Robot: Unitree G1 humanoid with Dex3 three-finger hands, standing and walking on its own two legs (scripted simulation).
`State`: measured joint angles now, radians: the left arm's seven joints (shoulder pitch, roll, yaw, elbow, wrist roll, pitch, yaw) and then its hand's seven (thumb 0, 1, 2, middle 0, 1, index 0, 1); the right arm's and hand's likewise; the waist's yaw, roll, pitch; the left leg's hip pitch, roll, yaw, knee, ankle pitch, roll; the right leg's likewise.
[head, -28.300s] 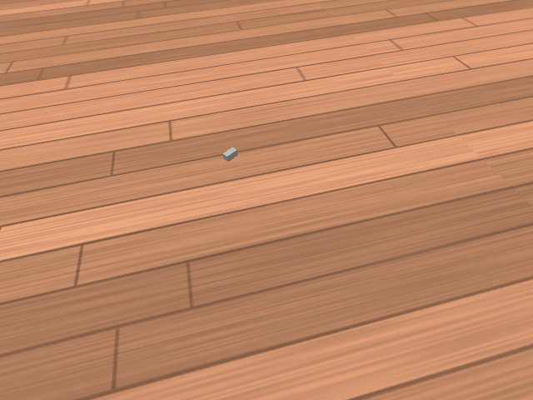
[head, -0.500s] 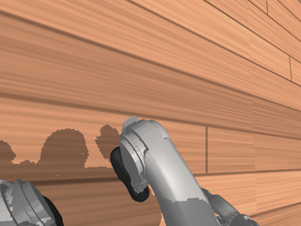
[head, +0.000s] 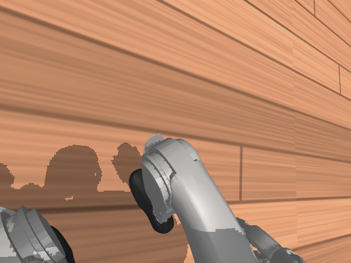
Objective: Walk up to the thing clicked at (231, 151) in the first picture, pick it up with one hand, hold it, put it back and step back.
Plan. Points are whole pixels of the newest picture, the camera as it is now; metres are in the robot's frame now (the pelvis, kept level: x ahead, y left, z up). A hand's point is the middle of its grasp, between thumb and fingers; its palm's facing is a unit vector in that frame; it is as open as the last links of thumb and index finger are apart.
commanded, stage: close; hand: left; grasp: from above
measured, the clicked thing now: out of the picture +0.50 +0.36 -0.30
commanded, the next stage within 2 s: settle in 1.88 s
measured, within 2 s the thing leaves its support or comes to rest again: neither
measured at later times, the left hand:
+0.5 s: hand out of the picture +0.48 +0.35 -0.25, palm faces -0.44 -0.12 -0.89, open 9.7 cm
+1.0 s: hand out of the picture +0.48 +0.35 -0.26, palm faces -0.47 -0.12 -0.88, open 8.2 cm
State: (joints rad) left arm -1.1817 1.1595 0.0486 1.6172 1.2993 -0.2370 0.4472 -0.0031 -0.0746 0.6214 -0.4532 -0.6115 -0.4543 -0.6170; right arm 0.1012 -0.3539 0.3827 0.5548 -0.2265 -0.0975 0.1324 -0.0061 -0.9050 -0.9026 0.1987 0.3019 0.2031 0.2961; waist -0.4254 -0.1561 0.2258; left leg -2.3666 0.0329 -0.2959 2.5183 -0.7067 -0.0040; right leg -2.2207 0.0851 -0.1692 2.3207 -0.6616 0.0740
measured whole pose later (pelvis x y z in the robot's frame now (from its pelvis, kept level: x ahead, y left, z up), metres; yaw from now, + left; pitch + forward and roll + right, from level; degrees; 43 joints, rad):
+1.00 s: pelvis +0.00 +0.00 +0.00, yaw +0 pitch +29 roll -17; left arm -1.16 1.17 0.05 1.63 1.28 -0.24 0.46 0.00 0.37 0.27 -0.73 -0.40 -0.77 -0.36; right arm 0.08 -0.35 0.41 0.56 -0.23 -0.09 0.12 -0.01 -0.89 -0.89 0.20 0.30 0.20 0.30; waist -0.43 -0.16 0.24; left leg -2.36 0.04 -0.30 2.53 -0.70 0.00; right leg -2.22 0.08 -0.17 2.32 -0.65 0.08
